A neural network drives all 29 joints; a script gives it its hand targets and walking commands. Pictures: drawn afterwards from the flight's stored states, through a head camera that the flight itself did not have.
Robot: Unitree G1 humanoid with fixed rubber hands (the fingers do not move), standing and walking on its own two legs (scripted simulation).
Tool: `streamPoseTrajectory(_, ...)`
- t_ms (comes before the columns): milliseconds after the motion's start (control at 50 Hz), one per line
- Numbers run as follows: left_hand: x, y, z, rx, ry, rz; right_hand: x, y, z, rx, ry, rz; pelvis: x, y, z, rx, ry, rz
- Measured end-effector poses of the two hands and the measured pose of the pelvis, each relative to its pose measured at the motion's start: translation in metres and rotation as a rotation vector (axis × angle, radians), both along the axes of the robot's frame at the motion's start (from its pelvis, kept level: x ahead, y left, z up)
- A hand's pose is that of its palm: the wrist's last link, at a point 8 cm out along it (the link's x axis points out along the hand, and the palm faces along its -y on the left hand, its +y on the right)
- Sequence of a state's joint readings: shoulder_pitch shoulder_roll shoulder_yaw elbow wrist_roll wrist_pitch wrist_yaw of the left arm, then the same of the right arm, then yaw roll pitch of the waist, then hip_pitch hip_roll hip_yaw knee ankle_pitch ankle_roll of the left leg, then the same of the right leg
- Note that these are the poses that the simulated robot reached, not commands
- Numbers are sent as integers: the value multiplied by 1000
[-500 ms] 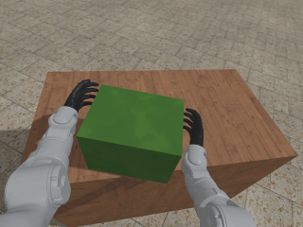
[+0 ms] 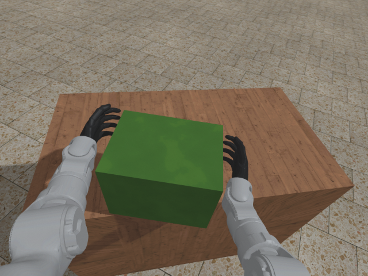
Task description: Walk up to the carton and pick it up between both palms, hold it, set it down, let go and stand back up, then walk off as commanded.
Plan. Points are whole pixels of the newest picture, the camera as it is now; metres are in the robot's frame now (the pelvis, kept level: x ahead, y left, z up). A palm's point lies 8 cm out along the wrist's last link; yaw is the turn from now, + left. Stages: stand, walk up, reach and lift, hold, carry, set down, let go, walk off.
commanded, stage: reach and lift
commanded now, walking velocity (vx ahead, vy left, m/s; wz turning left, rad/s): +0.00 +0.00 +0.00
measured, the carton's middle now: (165, 169) +0.39 +0.01 +0.00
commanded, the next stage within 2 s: none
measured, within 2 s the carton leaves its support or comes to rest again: neither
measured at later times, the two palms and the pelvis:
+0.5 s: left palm (89, 116) +0.41 +0.16 +0.15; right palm (252, 148) +0.35 -0.17 +0.12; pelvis +0.00 -0.01 +0.00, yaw +0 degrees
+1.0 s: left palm (79, 113) +0.39 +0.17 +0.19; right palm (257, 139) +0.35 -0.17 +0.15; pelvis +0.00 -0.01 +0.00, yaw +0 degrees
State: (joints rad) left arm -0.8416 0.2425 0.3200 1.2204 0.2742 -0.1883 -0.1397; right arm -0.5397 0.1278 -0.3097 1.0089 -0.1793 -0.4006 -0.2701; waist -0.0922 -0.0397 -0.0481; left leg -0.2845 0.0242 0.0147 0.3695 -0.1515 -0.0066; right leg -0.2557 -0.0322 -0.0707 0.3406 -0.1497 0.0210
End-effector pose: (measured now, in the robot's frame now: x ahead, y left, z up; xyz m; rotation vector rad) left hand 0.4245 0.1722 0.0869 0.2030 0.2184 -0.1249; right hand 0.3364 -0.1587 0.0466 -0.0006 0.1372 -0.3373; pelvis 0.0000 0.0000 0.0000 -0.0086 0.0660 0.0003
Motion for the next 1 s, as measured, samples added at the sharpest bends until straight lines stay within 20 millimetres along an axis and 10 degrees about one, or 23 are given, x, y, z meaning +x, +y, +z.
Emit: streamPoseTrajectory(1000, -38, -6, 101, -25, -62, 141, 9, -14, 104, -35, -66, 128, -3, -7, 4, 11, -148, 0)
